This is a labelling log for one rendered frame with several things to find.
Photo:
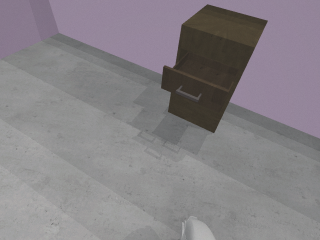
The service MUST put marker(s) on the right robot thigh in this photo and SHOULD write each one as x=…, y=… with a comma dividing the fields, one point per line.
x=195, y=230

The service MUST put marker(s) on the handle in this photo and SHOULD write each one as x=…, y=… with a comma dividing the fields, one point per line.
x=186, y=95

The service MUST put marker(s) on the robot right shin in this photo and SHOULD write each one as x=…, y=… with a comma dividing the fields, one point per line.
x=192, y=218

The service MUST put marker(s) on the drawer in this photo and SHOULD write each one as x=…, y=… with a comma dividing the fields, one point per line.
x=198, y=74

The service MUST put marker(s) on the cabinet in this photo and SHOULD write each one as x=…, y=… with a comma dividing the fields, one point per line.
x=221, y=35

